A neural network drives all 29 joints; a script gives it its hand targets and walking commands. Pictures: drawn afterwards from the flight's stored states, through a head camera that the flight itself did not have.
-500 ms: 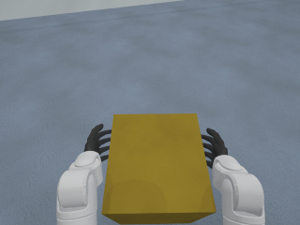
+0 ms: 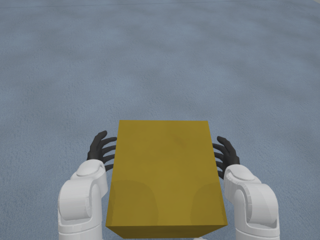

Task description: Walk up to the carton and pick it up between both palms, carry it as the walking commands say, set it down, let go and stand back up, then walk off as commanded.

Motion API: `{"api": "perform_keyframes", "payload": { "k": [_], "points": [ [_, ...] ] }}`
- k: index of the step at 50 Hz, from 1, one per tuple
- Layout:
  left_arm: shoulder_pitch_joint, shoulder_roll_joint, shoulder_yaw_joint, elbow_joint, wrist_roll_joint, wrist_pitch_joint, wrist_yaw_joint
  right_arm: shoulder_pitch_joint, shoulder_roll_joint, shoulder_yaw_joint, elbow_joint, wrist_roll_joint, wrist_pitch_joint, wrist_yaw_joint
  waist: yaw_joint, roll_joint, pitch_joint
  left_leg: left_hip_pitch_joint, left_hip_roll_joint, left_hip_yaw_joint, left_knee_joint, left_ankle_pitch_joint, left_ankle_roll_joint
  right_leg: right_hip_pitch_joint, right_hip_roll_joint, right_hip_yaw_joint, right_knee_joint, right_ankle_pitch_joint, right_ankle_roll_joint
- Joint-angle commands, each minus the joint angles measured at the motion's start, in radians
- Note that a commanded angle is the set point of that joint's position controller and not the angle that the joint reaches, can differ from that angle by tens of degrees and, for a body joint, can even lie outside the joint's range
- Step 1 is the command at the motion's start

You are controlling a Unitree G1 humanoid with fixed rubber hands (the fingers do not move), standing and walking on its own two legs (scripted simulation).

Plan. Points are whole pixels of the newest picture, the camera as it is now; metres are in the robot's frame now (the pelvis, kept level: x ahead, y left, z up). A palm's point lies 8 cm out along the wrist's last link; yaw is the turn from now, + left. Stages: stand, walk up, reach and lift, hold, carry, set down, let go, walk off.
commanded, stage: carry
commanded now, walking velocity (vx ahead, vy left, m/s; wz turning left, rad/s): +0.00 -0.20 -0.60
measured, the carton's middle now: (162, 184) +0.27 +0.01 +0.00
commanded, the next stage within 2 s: none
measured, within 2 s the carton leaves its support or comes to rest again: neither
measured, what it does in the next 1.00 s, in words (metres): steps to the right, turning right: right foot, then left foot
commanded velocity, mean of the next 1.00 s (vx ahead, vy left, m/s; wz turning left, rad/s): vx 0.00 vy -0.20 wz -0.60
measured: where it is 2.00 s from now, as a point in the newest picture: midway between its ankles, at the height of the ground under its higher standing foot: outside the picture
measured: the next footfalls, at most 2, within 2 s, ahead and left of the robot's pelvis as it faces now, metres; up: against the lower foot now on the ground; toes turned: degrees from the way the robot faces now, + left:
right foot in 0.14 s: +0.05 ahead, -0.19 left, +0.00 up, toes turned -13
left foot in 0.42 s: +0.03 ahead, -0.04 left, +0.00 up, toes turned -2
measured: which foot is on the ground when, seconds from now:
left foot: down 0.00-0.12, up 0.14-0.40, down 0.42-0.78, up 0.80-1.00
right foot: up 0.00-0.12, down 0.14-0.44, up 0.46-0.76, down 0.78-1.00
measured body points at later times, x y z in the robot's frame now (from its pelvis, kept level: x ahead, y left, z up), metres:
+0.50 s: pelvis -0.04 -0.12 -0.01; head -0.01 -0.10 +0.44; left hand +0.27 -0.04 +0.05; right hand +0.19 -0.33 +0.06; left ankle -0.01 -0.04 -0.75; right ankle -0.03 -0.20 -0.70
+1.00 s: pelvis -0.14 -0.27 -0.03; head -0.11 -0.30 +0.42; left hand +0.18 -0.30 +0.04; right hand +0.02 -0.54 +0.03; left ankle -0.08 -0.16 -0.69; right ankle -0.11 -0.35 -0.74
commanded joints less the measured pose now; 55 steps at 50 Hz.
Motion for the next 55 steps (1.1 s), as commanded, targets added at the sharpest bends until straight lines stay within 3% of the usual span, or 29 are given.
{"api": "perform_keyframes", "payload": {
  "k": [1,5,6,7,8,9,11,13,16,18,20,21,22,23,25,26,28,32,37,38,40,41,45,46,49,51,53,54,55],
  "points": [
    [-0.346,-0.957,-0.727,-0.024,-0.398,0.014,-0.266,-0.489,0.887,0.655,-0.148,0.395,-0.009,0.251,-0.045,0.303,-0.342,0.417,0.171,-0.106,-0.012,0.799,0.085,-0.042,0.037,-0.066,-0.161,-0.001,-0.022],
    [-0.291,-0.95,-0.707,0.012,-0.374,0.014,-0.256,-0.459,0.907,0.688,-0.114,0.4,-0.003,0.251,-0.016,0.224,-0.36,0.26,0.176,-0.026,0.065,0.573,-0.007,0.274,0.041,-0.107,-0.535,0.21,-0.072],
    [-0.26,-0.925,-0.695,0.03,-0.358,0.017,-0.264,-0.478,0.881,0.685,-0.139,0.399,-0.002,0.254,-0.007,0.096,-0.382,0.127,0.13,-0.018,0.185,0.392,-0.044,0.439,0.03,-0.07,-0.599,0.273,-0.078],
    [-0.273,-0.861,-0.677,-0.028,-0.346,0.007,-0.265,-0.427,0.867,0.692,-0.083,0.38,0.003,0.259,-0.008,-0.172,-0.354,-0.118,0.041,-0.018,0.361,-0.276,-0.076,0.594,-0.119,0.097,-0.516,0.688,-0.104],
    [-0.285,-0.849,-0.673,0.01,-0.328,0.013,-0.266,-0.427,0.847,0.699,-0.041,0.38,0.008,0.265,-0.003,-0.23,-0.345,-0.301,-0.058,-0.045,0.514,-0.52,-0.098,0.629,-0.218,0.223,-0.443,1.084,-0.224],
    [-0.201,-0.841,-0.652,0.029,-0.32,0.014,-0.27,-0.441,0.862,0.718,-0.101,0.409,0.008,0.264,0.007,-0.318,-0.361,-0.304,-0.054,-0.126,0.682,-0.548,-0.096,0.527,-0.268,0.251,-0.472,0.976,-0.307],
    [-0.235,-0.914,-0.676,0.012,-0.355,-0.004,-0.281,-0.482,0.876,0.721,-0.124,0.424,-0.009,0.257,0.002,-0.177,-0.355,-0.347,-0.052,-0.185,0.691,-0.439,-0.102,0.464,-0.212,0.24,-0.529,0.515,-0.283],
    [-0.291,-0.932,-0.652,0.022,-0.364,-0.008,-0.288,-0.621,0.919,0.753,-0.195,0.46,-0.014,0.245,0.005,-0.244,-0.329,-0.309,-0.06,-0.156,0.687,-0.257,-0.092,0.416,-0.16,0.24,-0.601,0.183,-0.232],
    [-0.33,-0.928,-0.681,-0.073,-0.375,-0.023,-0.276,-0.564,0.89,0.732,-0.192,0.463,-0.013,0.249,0.004,-0.067,-0.327,-0.22,-0.082,-0.138,0.47,-0.262,-0.067,0.394,-0.161,0.275,-0.624,0.133,-0.244],
    [-0.295,-0.918,-0.7,-0.031,-0.377,-0.008,-0.268,-0.494,0.866,0.685,-0.148,0.456,-0.008,0.254,-0.006,-0.063,-0.316,-0.098,-0.123,-0.104,0.311,-0.269,-0.027,0.33,-0.157,0.275,-0.614,0.203,-0.249],
    [-0.328,-0.886,-0.698,-0.048,-0.362,0.006,-0.264,-0.431,0.87,0.683,-0.077,0.398,0.009,0.253,-0.016,-0.219,-0.302,0.073,-0.151,-0.077,0.083,-0.239,-0.001,0.261,-0.102,0.254,-0.629,0.266,-0.19],
    [-0.259,-0.872,-0.706,-0.001,-0.369,0.014,-0.271,-0.401,0.847,0.679,-0.086,0.4,0.006,0.261,-0.03,-0.176,-0.36,0.256,-0.133,-0.073,-0.112,-0.084,0.001,0.184,-0.057,0.201,-0.601,0.16,-0.119],
    [-0.289,-0.901,-0.713,-0.014,-0.391,0.015,-0.278,-0.414,0.853,0.667,-0.071,0.402,0.005,0.263,-0.043,0.077,-0.338,0.45,0.098,-0.335,-0.29,-0.189,0.054,-0.025,0.054,0.095,-0.397,0.114,-0.026],
    [-0.374,-0.905,-0.765,-0.059,-0.415,0.025,-0.284,-0.402,0.871,0.621,-0.034,0.357,-0.014,0.261,-0.043,0.496,-0.277,0.395,0.466,-0.636,-0.252,0.272,0.173,-0.228,0.11,-0.036,0.008,-0.17,-0.04],
    [-0.337,-0.875,-0.728,-0.013,-0.403,0.01,-0.285,-0.478,0.937,0.659,-0.082,0.408,-0.013,0.259,-0.019,0.086,-0.301,0.292,0.339,-0.423,-0.136,0.51,0.166,-0.15,0.0,0.159,0.256,-0.037,-0.057],
    [-0.342,-0.898,-0.743,-0.042,-0.426,0.002,-0.275,-0.393,0.891,0.644,-0.057,0.392,-0.012,0.258,-0.021,0.059,-0.312,0.333,0.277,-0.293,-0.084,0.572,0.082,-0.144,0.013,0.109,0.227,-0.007,-0.043],
    [-0.394,-0.923,-0.77,-0.118,-0.425,-0.014,-0.271,-0.476,0.914,0.669,-0.118,0.408,-0.02,0.27,-0.021,0.183,-0.331,0.356,0.173,-0.137,-0.05,0.6,0.037,-0.13,0.042,0.033,0.175,0.057,-0.018],
    [-0.295,-0.895,-0.726,-0.029,-0.382,0.011,-0.258,-0.451,0.821,0.652,-0.147,0.383,-0.005,0.255,-0.044,0.189,-0.305,0.301,0.173,-0.065,-0.043,0.685,0.023,-0.037,0.045,-0.063,-0.053,-0.03,-0.005],
    [-0.278,-0.874,-0.699,-0.003,-0.364,0.026,-0.247,-0.394,0.785,0.634,-0.11,0.368,0.009,0.264,-0.034,0.36,-0.289,0.234,0.229,-0.01,0.003,0.656,-0.026,0.198,0.09,-0.16,-0.359,0.144,-0.044],
    [-0.321,-0.906,-0.718,0.021,-0.375,0.025,-0.252,-0.481,0.846,0.66,-0.105,0.373,0.011,0.26,-0.011,0.247,-0.388,0.228,0.184,0.014,0.131,0.491,-0.068,0.327,0.056,-0.071,-0.493,0.18,-0.075],
    [-0.291,-0.881,-0.697,0.038,-0.382,0.024,-0.267,-0.467,0.83,0.669,-0.071,0.341,0.021,0.258,-0.008,-0.299,-0.302,-0.23,-0.035,-0.009,0.564,-0.563,-0.148,0.586,-0.227,0.269,-0.449,1.077,-0.102],
    [-0.278,-0.865,-0.681,0.041,-0.373,0.021,-0.272,-0.477,0.835,0.69,-0.072,0.37,0.014,0.252,0.004,-0.373,-0.367,-0.285,-0.04,-0.134,0.666,-0.599,-0.143,0.593,-0.206,0.226,-0.379,1.23,-0.183],
    [-0.28,-0.935,-0.653,0.021,-0.357,-0.01,-0.296,-0.591,0.93,0.76,-0.165,0.439,-0.005,0.244,-0.002,-0.247,-0.403,-0.298,-0.043,-0.175,0.729,-0.339,-0.137,0.499,-0.133,0.242,-0.468,0.526,-0.246],
    [-0.34,-0.958,-0.677,-0.012,-0.373,-0.011,-0.289,-0.586,0.923,0.758,-0.16,0.453,-0.012,0.252,-0.009,-0.117,-0.349,-0.313,-0.018,-0.179,0.712,-0.31,-0.141,0.466,-0.147,0.211,-0.467,0.551,-0.261],
    [-0.334,-0.919,-0.67,-0.058,-0.373,-0.016,-0.282,-0.591,0.951,0.751,-0.158,0.449,-0.004,0.249,-0.003,-0.176,-0.372,-0.232,-0.064,-0.176,0.597,-0.293,-0.109,0.419,-0.113,0.284,-0.553,0.421,-0.213],
    [-0.343,-0.938,-0.714,-0.072,-0.392,-0.02,-0.279,-0.582,0.912,0.736,-0.175,0.461,-0.009,0.259,-0.001,-0.069,-0.332,-0.205,-0.092,-0.147,0.472,-0.31,-0.084,0.397,-0.162,0.381,-0.605,0.419,-0.254],
    [-0.347,-0.898,-0.707,-0.057,-0.395,-0.009,-0.276,-0.507,0.935,0.736,-0.129,0.445,-0.009,0.256,-0.016,-0.158,-0.343,-0.166,-0.096,-0.154,0.387,-0.317,-0.057,0.451,-0.147,0.356,-0.664,0.47,-0.128],
    [-0.358,-0.937,-0.723,-0.05,-0.402,-0.005,-0.278,-0.558,0.91,0.731,-0.148,0.467,-0.004,0.269,-0.016,-0.1,-0.305,-0.08,-0.096,-0.164,0.299,-0.304,-0.067,0.378,-0.121,0.339,-0.643,0.52,-0.15],
    [-0.33,-0.918,-0.698,-0.007,-0.382,0.011,-0.278,-0.488,0.897,0.709,-0.105,0.435,0.001,0.259,-0.03,-0.151,-0.355,0.136,-0.135,-0.1,0.172,-0.277,-0.019,0.284,-0.053,0.239,-0.727,0.442,0.015]
  ]
}}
